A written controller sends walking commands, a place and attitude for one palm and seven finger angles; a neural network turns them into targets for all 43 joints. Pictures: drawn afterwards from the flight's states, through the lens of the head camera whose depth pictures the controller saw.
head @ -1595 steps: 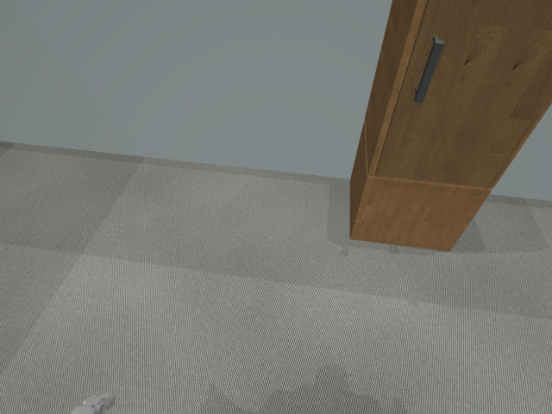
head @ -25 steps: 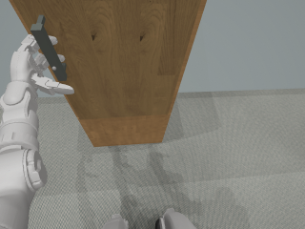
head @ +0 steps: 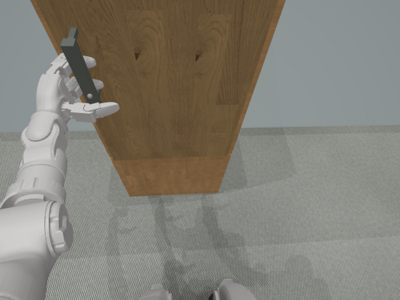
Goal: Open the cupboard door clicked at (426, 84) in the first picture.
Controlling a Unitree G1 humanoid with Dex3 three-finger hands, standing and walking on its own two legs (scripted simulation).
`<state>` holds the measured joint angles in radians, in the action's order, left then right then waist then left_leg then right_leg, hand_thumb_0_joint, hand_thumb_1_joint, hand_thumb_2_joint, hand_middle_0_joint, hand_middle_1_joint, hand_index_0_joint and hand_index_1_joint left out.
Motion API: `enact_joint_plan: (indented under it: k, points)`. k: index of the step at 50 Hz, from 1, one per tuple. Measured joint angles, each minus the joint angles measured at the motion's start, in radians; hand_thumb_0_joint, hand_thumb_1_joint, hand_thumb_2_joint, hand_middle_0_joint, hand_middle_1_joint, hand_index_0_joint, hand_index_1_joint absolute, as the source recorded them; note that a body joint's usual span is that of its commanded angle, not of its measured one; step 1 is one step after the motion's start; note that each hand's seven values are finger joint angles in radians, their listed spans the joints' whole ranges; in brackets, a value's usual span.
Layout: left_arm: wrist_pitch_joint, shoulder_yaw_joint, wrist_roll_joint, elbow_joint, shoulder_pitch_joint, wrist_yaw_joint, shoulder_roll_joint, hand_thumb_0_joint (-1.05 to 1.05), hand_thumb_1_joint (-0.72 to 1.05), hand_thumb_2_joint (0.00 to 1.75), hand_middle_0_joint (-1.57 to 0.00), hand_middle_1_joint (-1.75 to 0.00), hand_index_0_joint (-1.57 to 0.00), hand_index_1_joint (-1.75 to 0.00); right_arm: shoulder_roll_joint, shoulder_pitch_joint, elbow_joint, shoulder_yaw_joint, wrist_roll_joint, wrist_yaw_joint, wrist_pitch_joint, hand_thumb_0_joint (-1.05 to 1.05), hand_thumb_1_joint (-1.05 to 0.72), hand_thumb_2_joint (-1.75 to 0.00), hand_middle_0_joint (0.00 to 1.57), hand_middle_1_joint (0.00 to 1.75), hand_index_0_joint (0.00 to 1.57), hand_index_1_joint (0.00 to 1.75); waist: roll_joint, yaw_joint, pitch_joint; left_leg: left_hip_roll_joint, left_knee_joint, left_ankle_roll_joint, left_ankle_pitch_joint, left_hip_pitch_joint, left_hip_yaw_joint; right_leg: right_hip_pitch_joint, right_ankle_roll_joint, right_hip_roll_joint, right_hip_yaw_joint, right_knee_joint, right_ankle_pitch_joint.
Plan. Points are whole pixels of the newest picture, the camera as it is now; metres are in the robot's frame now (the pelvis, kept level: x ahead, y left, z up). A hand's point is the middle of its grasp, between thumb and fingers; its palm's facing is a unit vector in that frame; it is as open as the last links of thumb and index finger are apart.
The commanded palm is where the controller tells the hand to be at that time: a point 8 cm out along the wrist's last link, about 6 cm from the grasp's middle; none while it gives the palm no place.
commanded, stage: close the thumb around the handle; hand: left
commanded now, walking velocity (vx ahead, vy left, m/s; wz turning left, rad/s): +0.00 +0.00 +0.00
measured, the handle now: (85, 72) +0.55 +0.21 +0.11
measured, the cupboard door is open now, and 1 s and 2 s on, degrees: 1 17 46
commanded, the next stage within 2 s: pull the door open along its arc in 0.40 s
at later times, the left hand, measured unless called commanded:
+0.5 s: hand (96, 93) +0.50 +0.18 +0.10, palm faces +0.00 -1.00 +0.00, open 5.6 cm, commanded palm +0.47 +0.23 +0.10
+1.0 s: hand (102, 136) +0.40 +0.16 +0.10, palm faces -0.01 -1.00 +0.03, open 5.9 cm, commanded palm +0.37 +0.21 +0.10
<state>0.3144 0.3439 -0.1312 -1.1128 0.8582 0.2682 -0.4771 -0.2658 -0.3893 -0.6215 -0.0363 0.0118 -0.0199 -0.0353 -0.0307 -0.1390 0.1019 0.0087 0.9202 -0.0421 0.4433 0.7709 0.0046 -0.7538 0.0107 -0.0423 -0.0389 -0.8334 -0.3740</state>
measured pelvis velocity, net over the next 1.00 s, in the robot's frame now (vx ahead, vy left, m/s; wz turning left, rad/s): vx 0.02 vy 0.00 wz -0.02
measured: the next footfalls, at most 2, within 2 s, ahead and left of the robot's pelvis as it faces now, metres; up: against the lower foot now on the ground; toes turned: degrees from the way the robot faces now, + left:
none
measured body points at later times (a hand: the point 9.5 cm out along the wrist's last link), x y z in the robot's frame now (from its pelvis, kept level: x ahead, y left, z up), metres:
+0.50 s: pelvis +0.00 -0.01 +0.00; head +0.10 +0.00 +0.44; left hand +0.49 +0.24 +0.10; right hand +0.00 -0.28 -0.11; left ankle -0.01 +0.09 -0.69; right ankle +0.01 -0.12 -0.69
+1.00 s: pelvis +0.02 +0.00 +0.02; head +0.06 +0.00 +0.46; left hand +0.39 +0.21 +0.10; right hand +0.12 -0.26 -0.09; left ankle -0.01 +0.09 -0.69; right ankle +0.01 -0.12 -0.69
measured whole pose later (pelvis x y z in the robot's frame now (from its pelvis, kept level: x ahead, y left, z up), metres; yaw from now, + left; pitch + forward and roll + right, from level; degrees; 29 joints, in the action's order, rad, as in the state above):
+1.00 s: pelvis +0.02 +0.00 +0.02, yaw -1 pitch +12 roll -2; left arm 0.24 0.21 -0.23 -0.50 0.30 0.17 -0.24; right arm -0.25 -0.34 -0.56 -0.01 0.04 0.00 -0.02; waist -0.04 -0.06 0.14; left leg 0.01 0.81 -0.04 0.44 0.58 0.03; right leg -0.58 0.01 -0.05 -0.01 -0.75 -0.37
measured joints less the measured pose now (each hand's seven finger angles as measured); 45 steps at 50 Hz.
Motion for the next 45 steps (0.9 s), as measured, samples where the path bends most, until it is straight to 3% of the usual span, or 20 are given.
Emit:
enact_joint_plan:
  k: [7, 17, 27, 33, 39, 45]
  points:
    - [0.013, -0.004, 0.005, -0.021, 0.027, -0.024, 0.016, -0.01, 0.26, 0.62, -0.35, -1.28, -0.36, -1.28, 0.004, 0.003, -0.010, -0.004, -0.003, 0.003, 0.004, 0.00, -0.91, -0.90, 0.21, 0.30, 0.20, 0.30, -0.001, 0.000, -0.004, -0.004, 0.002, 0.000, -0.002, 0.005, 0.001, -0.008, 0.000, 0.004, 0.000, -0.008, -0.002]
    - [0.014, 0.030, 0.024, -0.042, 0.041, -0.007, -0.023, 0.01, 0.73, 0.82, -0.39, -1.33, -0.39, -1.33, -0.003, -0.010, -0.007, -0.005, -0.005, -0.002, 0.004, 0.00, -0.91, -0.90, 0.21, 0.30, 0.20, 0.30, 0.003, -0.016, -0.014, 0.005, 0.004, 0.005, -0.004, 0.021, 0.005, -0.028, 0.006, -0.004, 0.005, -0.013, 0.002]
    - [0.007, 0.042, 0.013, -0.026, 0.012, -0.001, -0.029, 0.01, 0.74, 0.83, -0.37, -1.34, -0.38, -1.34, -0.012, -0.025, -0.004, 0.001, 0.000, -0.008, -0.004, 0.00, -0.91, -0.90, 0.21, 0.30, 0.20, 0.30, 0.003, -0.022, -0.009, 0.013, -0.007, 0.011, -0.003, 0.005, 0.005, -0.013, 0.012, -0.013, 0.005, 0.000, 0.004]
    - [-0.002, 0.035, -0.004, 0.024, -0.033, -0.009, -0.012, 0.01, 0.75, 0.82, -0.36, -1.35, -0.37, -1.35, -0.009, -0.023, 0.002, 0.006, 0.001, -0.002, -0.008, 0.00, -0.91, -0.90, 0.20, 0.30, 0.20, 0.30, 0.003, -0.012, -0.001, 0.016, -0.019, 0.012, -0.003, -0.010, 0.011, -0.003, 0.013, -0.016, 0.012, 0.009, 0.005]
    - [-0.018, 0.014, -0.042, 0.160, -0.167, -0.005, 0.038, 0.01, 0.75, 0.78, -0.35, -1.35, -0.37, -1.35, -0.003, -0.018, 0.025, 0.013, 0.013, 0.005, -0.016, 0.01, -0.91, -0.90, 0.20, 0.30, 0.20, 0.30, 0.001, 0.010, 0.016, 0.018, -0.048, 0.011, -0.002, -0.058, 0.023, 0.039, 0.012, -0.019, 0.025, 0.032, 0.005]
    - [-0.047, -0.049, -0.088, 0.406, -0.391, -0.026, 0.132, 0.01, 0.73, 0.75, -0.35, -1.35, -0.36, -1.35, 0.008, 0.004, 0.053, 0.025, 0.027, 0.017, -0.008, 0.01, -0.91, -0.90, 0.20, 0.30, 0.20, 0.30, -0.006, 0.043, 0.035, 0.014, -0.089, 0.008, -0.004, -0.133, 0.030, 0.112, 0.008, -0.017, 0.033, 0.070, 0.006]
